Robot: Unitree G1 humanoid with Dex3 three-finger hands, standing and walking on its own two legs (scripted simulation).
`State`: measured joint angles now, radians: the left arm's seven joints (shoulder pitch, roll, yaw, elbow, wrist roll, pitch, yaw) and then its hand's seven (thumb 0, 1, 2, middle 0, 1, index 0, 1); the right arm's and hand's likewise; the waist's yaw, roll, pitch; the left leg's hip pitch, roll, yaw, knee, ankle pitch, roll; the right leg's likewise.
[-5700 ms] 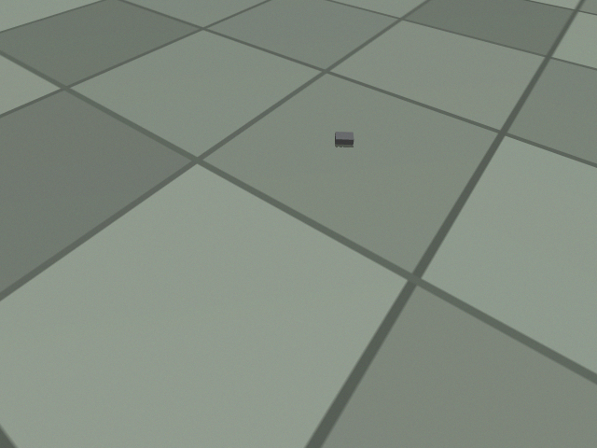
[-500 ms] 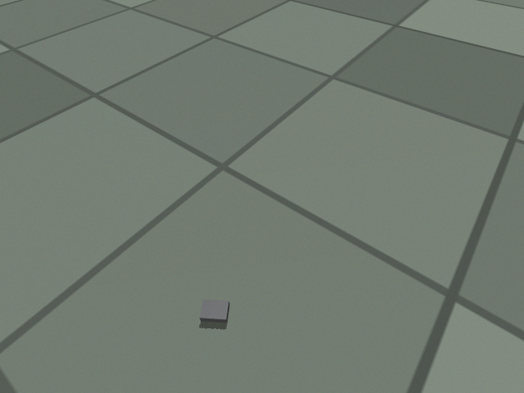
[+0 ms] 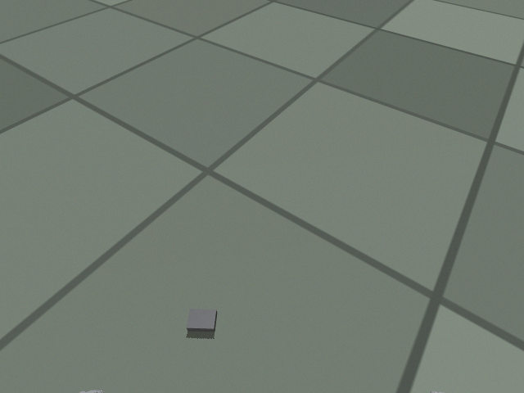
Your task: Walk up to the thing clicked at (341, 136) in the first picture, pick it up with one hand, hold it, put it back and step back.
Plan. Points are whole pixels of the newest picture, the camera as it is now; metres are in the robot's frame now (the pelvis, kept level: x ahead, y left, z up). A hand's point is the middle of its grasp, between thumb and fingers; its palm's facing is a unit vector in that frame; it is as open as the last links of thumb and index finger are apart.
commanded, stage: walk up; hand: left
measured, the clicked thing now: (202, 320) +0.49 +0.23 -0.76
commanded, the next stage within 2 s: none
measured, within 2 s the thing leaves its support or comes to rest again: neither
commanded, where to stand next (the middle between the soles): +0.10 +0.01 m, yaw -1 degrees
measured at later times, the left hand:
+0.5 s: hand out of the picture +0.08 +0.26 -0.15, palm faces -0.05 -0.93 -0.38, open 7.4 cm
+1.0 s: hand out of the picture +0.06 +0.33 -0.15, palm faces -0.03 -0.90 -0.43, open 7.4 cm
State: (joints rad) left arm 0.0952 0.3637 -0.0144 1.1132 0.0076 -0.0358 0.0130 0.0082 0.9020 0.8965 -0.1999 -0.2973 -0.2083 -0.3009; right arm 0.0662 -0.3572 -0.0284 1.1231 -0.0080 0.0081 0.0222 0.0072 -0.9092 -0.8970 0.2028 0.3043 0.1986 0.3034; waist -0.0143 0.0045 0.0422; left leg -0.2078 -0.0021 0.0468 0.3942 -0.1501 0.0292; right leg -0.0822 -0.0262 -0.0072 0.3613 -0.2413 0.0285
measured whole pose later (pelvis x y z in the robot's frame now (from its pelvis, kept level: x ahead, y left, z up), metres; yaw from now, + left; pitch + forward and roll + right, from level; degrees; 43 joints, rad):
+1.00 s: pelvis +0.05 +0.04 -0.01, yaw +0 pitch -2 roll -2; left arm 0.29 0.39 0.05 1.04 0.04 -0.05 0.02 0.01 0.90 0.90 -0.20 -0.30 -0.21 -0.30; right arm 0.19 -0.45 -0.10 1.01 -0.04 0.04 0.08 0.01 -0.91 -0.90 0.20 0.30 0.20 0.30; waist 0.00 0.06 0.05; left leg -0.39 0.05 -0.02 0.75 -0.39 -0.01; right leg -0.01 -0.05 0.00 0.36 -0.32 0.03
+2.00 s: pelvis +0.01 +0.02 -0.02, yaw +0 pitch -3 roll +0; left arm 0.32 0.41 0.08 0.82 0.03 -0.05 -0.02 0.01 0.90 0.90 -0.20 -0.30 -0.21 -0.30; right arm 0.35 -0.45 -0.06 0.91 -0.03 0.00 0.05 0.01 -0.91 -0.90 0.21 0.30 0.20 0.30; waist 0.02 0.04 0.06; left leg -0.40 0.00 -0.06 0.88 -0.47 0.01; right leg -0.25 -0.09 -0.04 0.66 -0.37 -0.01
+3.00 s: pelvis +0.01 +0.01 -0.01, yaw -1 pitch -3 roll +0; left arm 0.10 0.36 0.01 0.99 0.00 -0.01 0.00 0.01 0.90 0.90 -0.20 -0.30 -0.21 -0.30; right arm 0.18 -0.34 0.00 1.02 0.00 -0.02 0.00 0.01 -0.91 -0.90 0.21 0.30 0.20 0.30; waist -0.02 0.00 0.08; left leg -0.25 0.01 0.00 0.58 -0.28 0.00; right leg -0.24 -0.03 0.04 0.58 -0.29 0.03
